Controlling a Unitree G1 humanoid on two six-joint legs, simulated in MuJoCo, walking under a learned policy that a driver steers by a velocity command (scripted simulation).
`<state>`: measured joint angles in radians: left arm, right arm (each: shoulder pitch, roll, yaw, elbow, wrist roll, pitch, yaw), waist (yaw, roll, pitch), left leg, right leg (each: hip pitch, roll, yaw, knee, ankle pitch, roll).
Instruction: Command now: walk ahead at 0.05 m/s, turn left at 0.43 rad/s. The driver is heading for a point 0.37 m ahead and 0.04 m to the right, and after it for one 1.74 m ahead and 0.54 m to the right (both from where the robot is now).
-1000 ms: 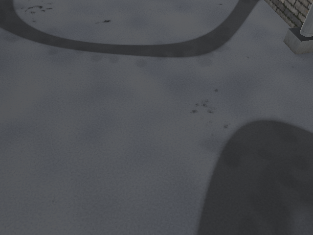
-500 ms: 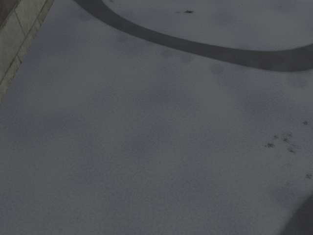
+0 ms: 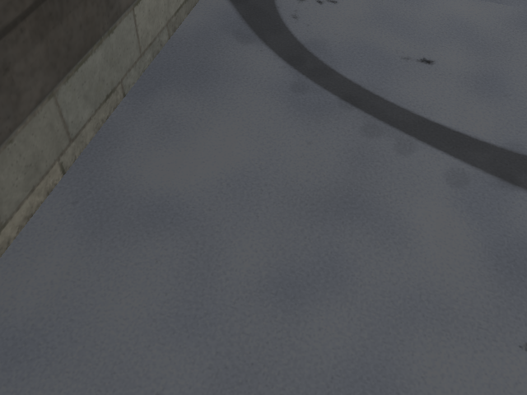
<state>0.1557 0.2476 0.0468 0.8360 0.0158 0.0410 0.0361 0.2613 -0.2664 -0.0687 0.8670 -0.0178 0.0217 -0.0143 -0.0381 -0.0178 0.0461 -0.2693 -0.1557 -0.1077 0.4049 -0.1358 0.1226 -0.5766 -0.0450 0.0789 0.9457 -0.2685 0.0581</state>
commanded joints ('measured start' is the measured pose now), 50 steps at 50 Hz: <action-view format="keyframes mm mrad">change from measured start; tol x16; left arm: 1 10 79 20 -54 -2 -6 12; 28 254 138 32 72 14 -80 -31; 50 -145 4 -14 -62 12 -60 -92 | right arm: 1 54 -124 -27 -43 -14 -8 -11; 28 -125 -24 26 37 -9 -50 45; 34 265 -209 -19 135 -12 -94 2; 38 67 -71 11 84 -6 -100 19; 50 190 -50 42 169 2 -130 -8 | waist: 1 2 130 -64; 9 32 103 -94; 12 -12 -189 -109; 31 -11 -125 13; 34 -109 303 -62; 36 -39 110 104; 50 3 96 109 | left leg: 1 96 288 -283 -97 156 75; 9 62 269 -317 5 320 60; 13 -74 49 -20 344 -441 -73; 23 -239 114 100 370 -270 -112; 31 180 94 205 -8 -97 -48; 33 487 250 -19 -135 -253 -30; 34 564 501 -407 -282 -534 40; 35 414 563 -494 -295 -568 122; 43 320 353 32 -275 254 35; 50 266 358 203 -263 518 -2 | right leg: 1 -5 13 -3 -52 -28 -3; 8 271 76 -44 -351 -99 -64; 11 548 -121 125 -644 208 -124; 13 448 -361 322 -628 599 -332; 22 512 -162 247 -773 -180 -258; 31 285 -146 153 -666 -42 -254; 36 -226 -4 -42 107 -193 -165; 43 -195 7 -56 115 70 -96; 50 -42 30 -190 -235 235 -139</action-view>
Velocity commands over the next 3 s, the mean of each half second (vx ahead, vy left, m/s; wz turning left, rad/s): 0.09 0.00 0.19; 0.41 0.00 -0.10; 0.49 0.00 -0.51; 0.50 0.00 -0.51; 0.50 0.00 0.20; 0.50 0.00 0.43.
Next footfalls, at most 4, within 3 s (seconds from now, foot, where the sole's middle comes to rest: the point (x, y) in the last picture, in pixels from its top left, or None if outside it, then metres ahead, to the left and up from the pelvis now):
0.22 right None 0.07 -0.14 -0.78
0.66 left None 0.09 0.07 -0.78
1.12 right None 0.43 -0.08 -0.78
1.70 left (261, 275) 0.80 -0.02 -0.78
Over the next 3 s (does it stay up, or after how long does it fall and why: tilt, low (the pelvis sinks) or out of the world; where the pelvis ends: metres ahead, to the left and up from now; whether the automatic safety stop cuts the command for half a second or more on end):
stays up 1.20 -0.31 0.00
